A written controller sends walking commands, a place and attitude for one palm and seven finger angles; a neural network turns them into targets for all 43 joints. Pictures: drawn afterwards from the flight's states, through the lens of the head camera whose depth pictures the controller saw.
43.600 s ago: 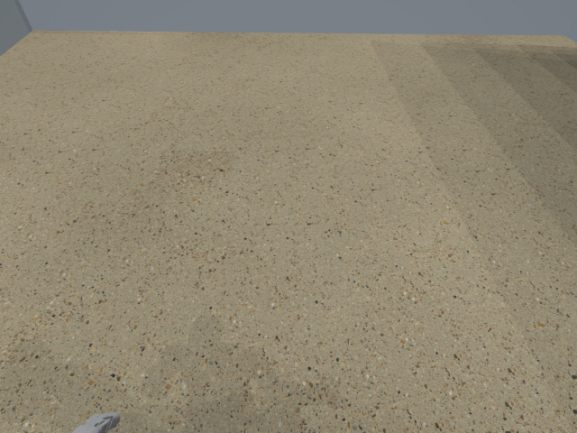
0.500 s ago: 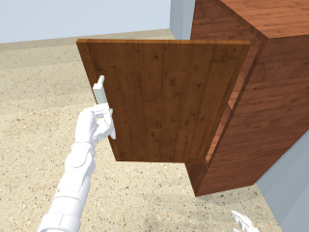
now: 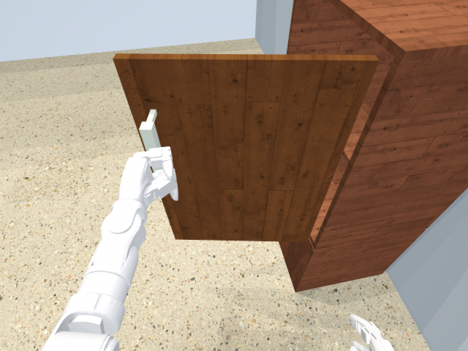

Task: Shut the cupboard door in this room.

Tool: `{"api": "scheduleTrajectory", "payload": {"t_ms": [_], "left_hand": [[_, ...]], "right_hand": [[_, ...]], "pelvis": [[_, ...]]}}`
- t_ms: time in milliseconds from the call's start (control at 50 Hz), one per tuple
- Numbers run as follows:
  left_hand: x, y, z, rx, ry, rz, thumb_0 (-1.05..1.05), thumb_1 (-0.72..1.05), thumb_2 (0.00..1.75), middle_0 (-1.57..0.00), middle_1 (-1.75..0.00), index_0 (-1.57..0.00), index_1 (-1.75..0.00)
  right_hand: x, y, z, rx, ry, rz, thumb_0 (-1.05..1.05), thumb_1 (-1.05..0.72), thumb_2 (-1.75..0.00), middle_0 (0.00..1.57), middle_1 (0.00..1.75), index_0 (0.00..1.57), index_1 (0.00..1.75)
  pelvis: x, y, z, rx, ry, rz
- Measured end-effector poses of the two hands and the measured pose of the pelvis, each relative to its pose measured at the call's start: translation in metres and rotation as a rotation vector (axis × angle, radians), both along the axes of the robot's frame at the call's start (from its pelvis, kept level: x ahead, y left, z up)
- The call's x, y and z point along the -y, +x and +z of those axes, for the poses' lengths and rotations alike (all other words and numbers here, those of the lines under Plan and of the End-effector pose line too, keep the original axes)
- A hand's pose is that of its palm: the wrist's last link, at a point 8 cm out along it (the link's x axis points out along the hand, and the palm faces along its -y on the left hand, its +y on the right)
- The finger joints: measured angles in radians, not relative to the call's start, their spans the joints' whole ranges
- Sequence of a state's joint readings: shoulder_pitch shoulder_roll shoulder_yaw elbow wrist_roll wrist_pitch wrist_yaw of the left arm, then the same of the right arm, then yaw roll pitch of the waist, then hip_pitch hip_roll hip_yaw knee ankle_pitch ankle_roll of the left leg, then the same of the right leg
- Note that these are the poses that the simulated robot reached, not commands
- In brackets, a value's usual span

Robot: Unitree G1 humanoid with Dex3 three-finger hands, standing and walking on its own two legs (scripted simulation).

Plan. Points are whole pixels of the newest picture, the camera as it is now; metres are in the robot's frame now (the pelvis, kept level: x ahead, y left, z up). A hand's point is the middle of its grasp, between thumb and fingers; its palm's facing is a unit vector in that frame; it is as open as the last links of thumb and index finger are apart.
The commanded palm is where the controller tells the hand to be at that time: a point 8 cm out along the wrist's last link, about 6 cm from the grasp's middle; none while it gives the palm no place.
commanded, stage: push the door shut along its arc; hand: left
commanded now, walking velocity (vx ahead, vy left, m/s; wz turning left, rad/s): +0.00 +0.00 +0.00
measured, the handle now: (158, 149) +0.46 +0.16 +0.09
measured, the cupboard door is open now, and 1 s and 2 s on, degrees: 77 66 47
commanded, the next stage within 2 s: pull the fist back off the door in 1.64 s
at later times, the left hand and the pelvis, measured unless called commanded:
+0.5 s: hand (183, 157) +0.44 +0.11 +0.10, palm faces -0.20 -0.98 -0.03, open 3.1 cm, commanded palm +0.43 +0.15 +0.09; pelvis -0.01 +0.01 -0.01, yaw +1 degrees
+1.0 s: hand (211, 134) +0.50 +0.06 +0.10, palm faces -0.32 -0.95 -0.03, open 3.1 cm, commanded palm +0.50 +0.11 +0.09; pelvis +0.00 +0.01 -0.02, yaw -1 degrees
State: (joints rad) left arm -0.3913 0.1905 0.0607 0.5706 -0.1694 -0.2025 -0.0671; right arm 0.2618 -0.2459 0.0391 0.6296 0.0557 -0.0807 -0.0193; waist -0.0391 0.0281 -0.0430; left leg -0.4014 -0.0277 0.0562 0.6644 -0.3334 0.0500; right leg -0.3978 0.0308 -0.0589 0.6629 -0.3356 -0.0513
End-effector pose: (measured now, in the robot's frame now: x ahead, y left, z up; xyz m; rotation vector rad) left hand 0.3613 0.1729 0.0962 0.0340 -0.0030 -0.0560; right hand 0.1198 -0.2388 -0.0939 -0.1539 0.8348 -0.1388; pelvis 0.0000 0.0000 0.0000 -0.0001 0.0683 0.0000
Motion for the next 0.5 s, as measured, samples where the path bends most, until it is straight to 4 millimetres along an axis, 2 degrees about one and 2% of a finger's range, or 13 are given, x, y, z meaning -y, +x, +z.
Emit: {"api": "scheduleTrajectory", "payload": {"t_ms": [280, 500], "left_hand": [[-0.005, 0.035, 0.004, 0.000, 0.004, -0.072, 0.02, 0.90, 0.90, -1.32, -1.50, -1.31, -1.50], [0.009, 0.065, 0.002, -0.018, -0.006, -0.142, 0.02, 0.90, 0.90, -1.30, -1.50, -1.31, -1.50]], "right_hand": [[0.011, -0.039, -0.012, -0.130, -0.039, -0.037, 0.01, -0.91, -0.89, 0.20, 0.30, 0.21, 0.30], [0.009, -0.076, -0.021, -0.220, -0.048, -0.070, 0.01, -0.91, -0.89, 0.20, 0.30, 0.21, 0.30]], "pelvis": [[-0.004, -0.004, -0.003, -0.037, -0.005, 0.013], [-0.011, -0.008, -0.008, -0.075, -0.007, 0.014]]}}
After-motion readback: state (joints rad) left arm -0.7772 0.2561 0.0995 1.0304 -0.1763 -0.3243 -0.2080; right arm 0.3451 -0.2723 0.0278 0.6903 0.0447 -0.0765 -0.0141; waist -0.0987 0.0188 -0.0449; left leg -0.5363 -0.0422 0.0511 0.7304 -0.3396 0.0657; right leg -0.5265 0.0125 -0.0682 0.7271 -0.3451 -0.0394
